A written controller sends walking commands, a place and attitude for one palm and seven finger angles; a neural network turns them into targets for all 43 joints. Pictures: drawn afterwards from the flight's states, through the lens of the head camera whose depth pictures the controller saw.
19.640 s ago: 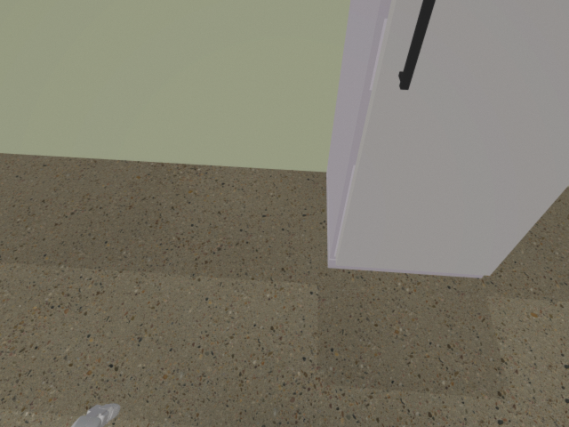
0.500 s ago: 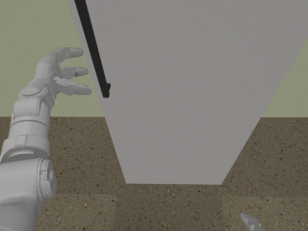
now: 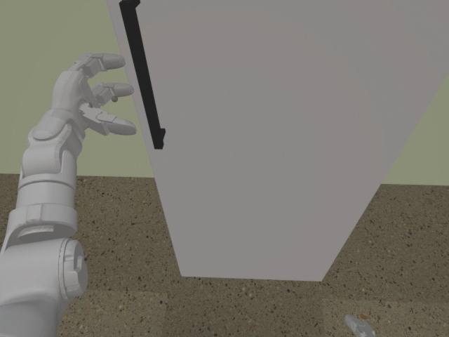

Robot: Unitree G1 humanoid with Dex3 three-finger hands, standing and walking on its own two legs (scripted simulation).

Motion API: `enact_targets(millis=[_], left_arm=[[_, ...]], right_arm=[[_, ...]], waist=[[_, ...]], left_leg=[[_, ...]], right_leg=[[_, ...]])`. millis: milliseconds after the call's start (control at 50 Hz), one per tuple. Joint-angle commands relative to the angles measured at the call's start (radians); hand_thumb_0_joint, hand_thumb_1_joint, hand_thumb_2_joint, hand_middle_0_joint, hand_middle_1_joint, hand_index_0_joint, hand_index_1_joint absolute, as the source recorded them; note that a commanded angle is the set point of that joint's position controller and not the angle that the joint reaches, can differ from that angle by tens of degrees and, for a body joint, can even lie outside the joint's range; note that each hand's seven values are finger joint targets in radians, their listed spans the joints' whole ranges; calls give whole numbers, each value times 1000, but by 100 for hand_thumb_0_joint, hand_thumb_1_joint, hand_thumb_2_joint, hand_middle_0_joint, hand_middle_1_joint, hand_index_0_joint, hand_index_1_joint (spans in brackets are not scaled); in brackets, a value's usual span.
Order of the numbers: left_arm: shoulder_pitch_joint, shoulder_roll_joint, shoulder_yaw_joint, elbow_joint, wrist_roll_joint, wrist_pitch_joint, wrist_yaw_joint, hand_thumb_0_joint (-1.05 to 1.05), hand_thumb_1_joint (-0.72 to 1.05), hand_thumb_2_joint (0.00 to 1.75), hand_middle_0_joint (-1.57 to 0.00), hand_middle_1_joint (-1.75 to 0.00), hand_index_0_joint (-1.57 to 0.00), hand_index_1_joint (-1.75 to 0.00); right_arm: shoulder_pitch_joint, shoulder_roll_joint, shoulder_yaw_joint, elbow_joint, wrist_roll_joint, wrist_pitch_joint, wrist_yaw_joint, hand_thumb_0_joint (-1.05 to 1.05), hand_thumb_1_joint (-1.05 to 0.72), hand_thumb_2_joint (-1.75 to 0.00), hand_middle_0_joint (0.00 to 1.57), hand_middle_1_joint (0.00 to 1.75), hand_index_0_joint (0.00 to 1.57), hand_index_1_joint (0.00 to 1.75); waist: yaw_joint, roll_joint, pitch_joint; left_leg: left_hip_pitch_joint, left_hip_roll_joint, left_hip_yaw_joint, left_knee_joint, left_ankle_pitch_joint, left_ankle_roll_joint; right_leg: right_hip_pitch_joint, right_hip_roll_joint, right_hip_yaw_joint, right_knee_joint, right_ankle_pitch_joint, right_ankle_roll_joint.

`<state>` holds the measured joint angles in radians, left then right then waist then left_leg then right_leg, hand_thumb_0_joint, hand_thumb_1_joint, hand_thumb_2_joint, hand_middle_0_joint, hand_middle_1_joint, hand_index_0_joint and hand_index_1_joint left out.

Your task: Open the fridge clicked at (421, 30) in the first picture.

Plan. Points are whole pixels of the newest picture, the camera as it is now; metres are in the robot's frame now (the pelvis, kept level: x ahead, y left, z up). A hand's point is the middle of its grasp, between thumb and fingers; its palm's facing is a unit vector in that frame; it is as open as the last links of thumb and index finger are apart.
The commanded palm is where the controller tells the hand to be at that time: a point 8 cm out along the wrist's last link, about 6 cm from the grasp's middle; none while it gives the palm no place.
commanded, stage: move the hooked fingers beside the handle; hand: left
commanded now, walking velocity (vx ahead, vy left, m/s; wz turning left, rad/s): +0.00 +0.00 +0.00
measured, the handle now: (148, 83) +0.49 +0.18 +0.23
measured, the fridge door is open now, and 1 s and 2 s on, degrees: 0 0 0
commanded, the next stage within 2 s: feel for the door with the fingertips in 1.96 s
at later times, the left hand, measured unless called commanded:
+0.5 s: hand (113, 111) +0.42 +0.22 +0.22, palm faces +0.04 -1.00 -0.04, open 14.0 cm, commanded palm +0.40 +0.27 +0.23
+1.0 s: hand (109, 108) +0.42 +0.23 +0.22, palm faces +0.07 -1.00 -0.01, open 14.0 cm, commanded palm +0.40 +0.27 +0.22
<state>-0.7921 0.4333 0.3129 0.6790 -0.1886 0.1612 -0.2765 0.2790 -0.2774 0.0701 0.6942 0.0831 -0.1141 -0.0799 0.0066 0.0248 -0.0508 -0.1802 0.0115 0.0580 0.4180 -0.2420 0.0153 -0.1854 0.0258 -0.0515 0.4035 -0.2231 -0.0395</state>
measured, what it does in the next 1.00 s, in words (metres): stands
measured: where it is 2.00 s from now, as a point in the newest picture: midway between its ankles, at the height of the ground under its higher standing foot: outside the picture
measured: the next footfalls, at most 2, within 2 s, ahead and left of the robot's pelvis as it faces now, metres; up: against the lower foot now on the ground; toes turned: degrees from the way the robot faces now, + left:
none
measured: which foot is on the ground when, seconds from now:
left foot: down 0.00-1.00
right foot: down 0.00-1.00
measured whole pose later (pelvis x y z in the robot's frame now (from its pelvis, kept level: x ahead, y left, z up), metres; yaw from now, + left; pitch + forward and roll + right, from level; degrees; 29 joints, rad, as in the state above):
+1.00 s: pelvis +0.00 +0.01 +0.00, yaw +0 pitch +1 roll +0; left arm -0.81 0.48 0.31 0.75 -0.16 0.24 -0.26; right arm 0.27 -0.28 0.07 0.67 0.08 -0.09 -0.08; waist -0.01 0.03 -0.05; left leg -0.20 0.01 0.06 0.43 -0.25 0.02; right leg -0.21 0.02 -0.05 0.41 -0.22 -0.03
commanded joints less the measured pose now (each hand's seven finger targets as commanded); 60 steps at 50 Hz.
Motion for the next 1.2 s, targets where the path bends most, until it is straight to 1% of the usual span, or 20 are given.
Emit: enact_targets(millis=[0, 120, 160, 240, 280, 340, 420, 440, 460, 540, 560, 600, 660, 740, 760, 840, 900, 960, 1060, 1180], left_arm=[[-373, 262, 41, 58, 14, 79, 15, 0, -50, 30, -30, -120, -30, -120], [-582, 240, 19, -425, -21, -98, 22, 0, -50, 30, -30, -120, -30, -120], [-599, 262, 49, -458, -44, -131, 19, 0, -50, 30, -30, -120, -30, -120], [-493, 342, 112, -131, -12, -24, 37, 0, -50, 30, -30, -120, -30, -120], [-471, 303, 63, -3, 31, 38, 52, 0, -50, 30, -30, -120, -30, -120], [-505, 240, -14, 15, 54, 41, 47, 0, -50, 30, -30, -120, -30, -120], [-640, 242, -1, -266, -18, -95, 0, 0, -50, 30, -30, -120, -30, -120], [-646, 213, -21, -285, -39, -122, -13, 0, -50, 30, -30, -120, -30, -120], [-662, 266, 32, -303, -52, -138, -15, 0, -50, 30, -30, -120, -30, -120], [-544, 331, 93, -97, -16, -71, 13, 0, -50, 30, -30, -120, -30, -120], [-531, 292, 58, -55, 6, -44, 26, 0, -50, 30, -30, -120, -30, -120], [-456, 261, 37, 39, 38, 2, 46, 0, -50, 30, -30, -120, -30, -120], [-451, 296, 57, -37, 40, -9, 47, 0, -50, 30, -30, -120, -30, -120], [-566, 275, 46, -332, -16, -120, 13, 0, -50, 30, -30, -120, -30, -120], [-570, 304, 81, -379, -28, -131, 9, 0, -50, 30, -30, -120, -30, -120], [-482, 329, 110, -254, -15, -69, 14, 0, -50, 30, -30, -120, -30, -120], [-403, 257, 41, -65, 15, 33, 21, 0, -50, 30, -30, -120, -30, -120], [-436, 238, 6, -68, 21, 51, 21, 0, -50, 30, -30, -120, -30, -120], [-644, 253, 13, -358, -33, -84, 10, 0, -50, 30, -30, -120, -30, -120], [-542, 269, 52, -160, -6, -44, 43, 0, -50, 30, -30, -120, -30, -120]], right_arm=[[-66, -150, -47, -124, 6, -23, -13, 0, -90, -90, 20, 30, 20, 30], [-95, -123, -62, -204, -4, -49, -2, 0, -90, -90, 20, 30, 20, 30], [-104, -124, -57, -193, -7, -57, -9, 0, -90, -90, 20, 30, 20, 30], [-94, -138, -44, -133, -3, -36, -23, 0, -90, -90, 20, 30, 20, 30], [-89, -136, -37, -119, 1, -19, -24, 0, -90, -90, 20, 30, 20, 30], [-65, -136, -44, -133, 1, -7, -21, 0, -90, -90, 20, 30, 20, 30], [-65, -134, -57, -178, -6, -49, -23, 0, -90, -90, 20, 30, 20, 30], [-71, -128, -54, -178, -5, -57, -26, 0, -90, -90, 20, 30, 20, 30], [-67, -135, -57, -167, -6, -65, -25, 0, -90, -90, 20, 30, 20, 30], [-53, -143, -48, -126, -5, -54, -21, 0, -90, -90, 20, 30, 20, 30], [-57, -137, -43, -121, -4, -48, -16, 0, -90, -90, 20, 30, 20, 30], [-43, -139, -46, -117, -3, -31, -8, 0, -90, -90, 20, 30, 20, 30], [-34, -146, -57, -151, -6, -17, -5, 0, -90, -90, 20, 30, 20, 30], [-48, -135, -69, -190, -9, -45, -9, 0, -90, -90, 20, 30, 20, 30], [-55, -137, -68, -190, -10, -51, -8, 0, -90, -90, 20, 30, 20, 30], [-63, -137, -58, -156, -8, -47, -9, 0, -90, -90, 20, 30, 20, 30], [-69, -141, -47, -136, 1, -23, -10, 0, -90, -90, 20, 30, 20, 30], [-65, -144, -54, -149, 4, -15, -12, 0, -90, -90, 20, 30, 20, 30], [-77, -133, -58, -179, -5, -48, -21, 0, -90, -90, 20, 30, 20, 30], [-78, -129, -45, -129, -8, -47, -18, 0, -90, -90, 20, 30, 20, 30]], waist=[[-16, -42, -75], [-9, 20, -464], [-11, 0, -463], [-12, -40, -180], [-18, 36, -85], [-36, 53, -150], [-35, -6, -440], [-45, -40, -440], [-35, -31, -458], [-15, 2, -272], [-16, 59, -205], [-13, 47, -133], [-5, -15, -240], [-15, -31, -445], [-3, 17, -474], [0, 23, -306], [-16, 30, -107], [-28, 15, -150], [-37, 15, -426], [-16, 55, -275]], left_leg=[[-19, -3, -52, -48, 130, 34], [225, 0, -65, 7, 381, 31], [243, 5, -71, 3, 380, 30], [57, -1, -60, -45, 158, 36], [1, -4, -63, -61, 104, 29], [28, -1, -67, -44, 148, 27], [198, 3, -77, -6, 304, 28], [216, 7, -77, 0, 328, 32], [226, 6, -81, 1, 325, 31], [98, 1, -72, -27, 240, 29], [63, -1, -71, -37, 231, 25], [12, 1, -71, -45, 202, 22], [35, 4, -67, -32, 263, 28], [199, 15, -68, 1, 407, 30], [227, 12, -69, 3, 416, 27], [139, 8, -55, -17, 323, 29], [16, 4, -56, -47, 195, 27], [35, 3, -61, -34, 180, 31], [203, 1, -76, 3, 299, 32], [117, -2, -74, -17, 276, 25]], right_leg=[[-32, -42, 45, -54, 210, 8], [99, -26, 60, 6, 409, -5], [99, -19, 58, 0, 398, -2], [20, -32, 52, -53, 213, 6], [-30, -42, 50, -61, 149, 1], [-25, -43, 45, -49, 187, -5], [70, -24, 53, -10, 337, -7], [67, -21, 51, -10, 350, -3], [73, -18, 54, -12, 353, -2], [31, -27, 45, -27, 275, -3], [7, -32, 42, -28, 262, -6], [-20, -36, 35, -31, 231, -8], [46, -35, 38, -12, 302, -9], [103, -21, 50, 6, 407, -4], [108, -18, 57, 6, 414, -5], [64, -22, 49, -21, 344, -4], [-10, -31, 39, -38, 245, -3], [-21, -35, 41, -40, 227, -2], [54, -22, 54, -12, 330, -3], [26, -26, 43, -19, 301, -7]])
